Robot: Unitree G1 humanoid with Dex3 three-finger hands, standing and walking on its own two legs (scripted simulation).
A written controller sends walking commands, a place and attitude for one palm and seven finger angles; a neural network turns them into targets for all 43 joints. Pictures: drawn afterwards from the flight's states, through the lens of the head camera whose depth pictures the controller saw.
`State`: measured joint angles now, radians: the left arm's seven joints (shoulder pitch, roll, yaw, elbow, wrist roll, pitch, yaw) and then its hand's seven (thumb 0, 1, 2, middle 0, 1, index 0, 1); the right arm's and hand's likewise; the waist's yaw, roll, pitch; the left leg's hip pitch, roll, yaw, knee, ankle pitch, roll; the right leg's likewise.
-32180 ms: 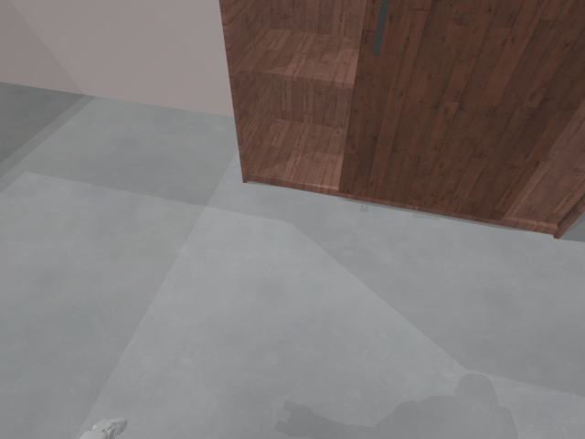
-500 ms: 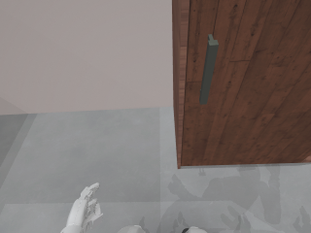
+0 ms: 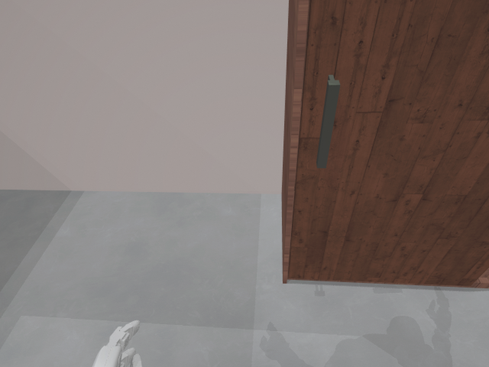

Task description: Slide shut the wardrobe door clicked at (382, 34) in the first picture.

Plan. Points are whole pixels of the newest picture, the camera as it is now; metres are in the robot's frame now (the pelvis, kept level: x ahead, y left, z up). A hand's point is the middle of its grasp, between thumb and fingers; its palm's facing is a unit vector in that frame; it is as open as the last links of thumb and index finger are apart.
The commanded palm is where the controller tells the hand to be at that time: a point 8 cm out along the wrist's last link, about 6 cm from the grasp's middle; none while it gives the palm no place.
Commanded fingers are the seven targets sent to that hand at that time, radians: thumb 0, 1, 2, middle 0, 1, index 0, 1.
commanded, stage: stop stepping back and stand still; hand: right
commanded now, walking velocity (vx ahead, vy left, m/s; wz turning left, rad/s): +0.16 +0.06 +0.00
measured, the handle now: (325, 124) +0.64 -0.14 +0.08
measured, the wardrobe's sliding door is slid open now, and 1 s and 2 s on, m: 0.00 0.00 0.00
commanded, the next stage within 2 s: let the arm hang, fingers relaxed in 0.44 s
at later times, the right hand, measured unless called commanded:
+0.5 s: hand out of the picture +0.18 -0.30 +0.17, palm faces +0.46 +0.78 -0.43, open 7.4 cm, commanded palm +0.13 -0.33 +0.18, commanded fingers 0.00 -0.90 -0.90 0.20 0.30 0.20 0.30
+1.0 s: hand out of the picture +0.05 -0.23 -0.18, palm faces +0.06 +0.98 -0.19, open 7.0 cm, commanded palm none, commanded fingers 0.00 -0.90 -0.90 0.20 0.30 0.20 0.30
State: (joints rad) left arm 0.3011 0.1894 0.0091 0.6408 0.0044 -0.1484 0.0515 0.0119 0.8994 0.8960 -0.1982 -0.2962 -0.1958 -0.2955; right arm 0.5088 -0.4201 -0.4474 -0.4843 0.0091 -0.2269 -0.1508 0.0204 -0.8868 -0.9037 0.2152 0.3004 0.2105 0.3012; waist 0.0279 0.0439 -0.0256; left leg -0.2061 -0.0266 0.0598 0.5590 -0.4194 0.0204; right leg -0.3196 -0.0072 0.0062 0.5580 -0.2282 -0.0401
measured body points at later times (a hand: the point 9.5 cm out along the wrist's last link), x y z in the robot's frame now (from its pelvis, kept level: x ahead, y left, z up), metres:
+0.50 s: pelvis -0.01 -0.03 -0.01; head -0.02 -0.06 +0.44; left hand +0.14 +0.18 -0.09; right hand +0.15 -0.34 +0.19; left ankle +0.01 +0.09 -0.74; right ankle +0.02 -0.13 -0.72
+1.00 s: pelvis +0.02 -0.04 +0.00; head +0.04 -0.06 +0.45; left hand +0.03 +0.19 -0.15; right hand +0.04 -0.29 -0.16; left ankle +0.04 +0.10 -0.73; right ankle +0.02 -0.14 -0.73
